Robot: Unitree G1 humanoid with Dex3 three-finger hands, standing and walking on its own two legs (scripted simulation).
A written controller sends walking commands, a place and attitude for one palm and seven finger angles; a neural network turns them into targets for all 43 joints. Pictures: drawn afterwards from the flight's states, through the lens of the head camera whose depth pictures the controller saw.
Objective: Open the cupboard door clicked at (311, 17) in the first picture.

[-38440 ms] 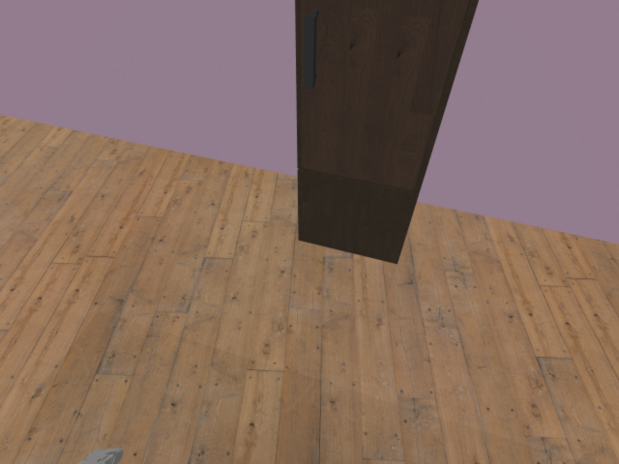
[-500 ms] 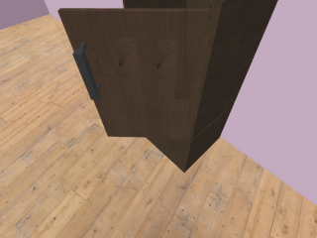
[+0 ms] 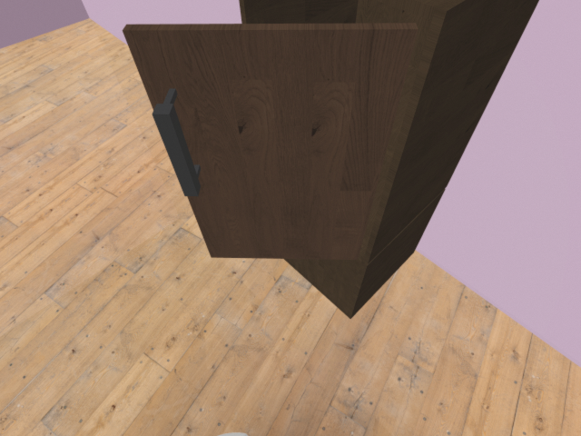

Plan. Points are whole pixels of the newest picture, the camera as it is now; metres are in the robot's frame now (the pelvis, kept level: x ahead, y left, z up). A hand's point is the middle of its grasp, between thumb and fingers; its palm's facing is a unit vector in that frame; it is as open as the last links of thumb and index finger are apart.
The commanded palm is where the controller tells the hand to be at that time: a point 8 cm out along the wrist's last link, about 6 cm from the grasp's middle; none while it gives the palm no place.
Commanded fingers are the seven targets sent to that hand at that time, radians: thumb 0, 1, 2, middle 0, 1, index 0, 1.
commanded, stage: come to a stop and stand still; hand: left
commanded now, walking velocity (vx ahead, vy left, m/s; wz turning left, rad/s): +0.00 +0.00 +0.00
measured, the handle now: (182, 145) +0.53 +0.22 +0.08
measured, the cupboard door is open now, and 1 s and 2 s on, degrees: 44 44 44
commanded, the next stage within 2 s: look again from close up in 1.52 s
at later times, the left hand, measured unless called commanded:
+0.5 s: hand out of the picture +0.01 +0.16 -0.16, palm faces +0.04 -0.98 -0.20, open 7.3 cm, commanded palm none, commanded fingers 0.00 0.90 0.90 -0.20 -0.30 -0.20 -0.30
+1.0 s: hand out of the picture -0.03 +0.16 -0.17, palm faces +0.03 -0.99 -0.13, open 7.4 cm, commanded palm none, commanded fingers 0.00 0.90 0.90 -0.20 -0.30 -0.20 -0.30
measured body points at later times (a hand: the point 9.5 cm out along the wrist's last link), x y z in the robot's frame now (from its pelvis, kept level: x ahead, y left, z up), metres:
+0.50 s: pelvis -0.02 -0.02 +0.01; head -0.03 -0.01 +0.46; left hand +0.00 +0.22 -0.15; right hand -0.01 -0.24 -0.15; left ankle +0.00 +0.08 -0.73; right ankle +0.00 -0.10 -0.73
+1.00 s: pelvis -0.01 +0.01 +0.01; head -0.01 +0.03 +0.46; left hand -0.03 +0.22 -0.16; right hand +0.00 -0.21 -0.14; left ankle +0.00 +0.08 -0.73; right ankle +0.00 -0.10 -0.73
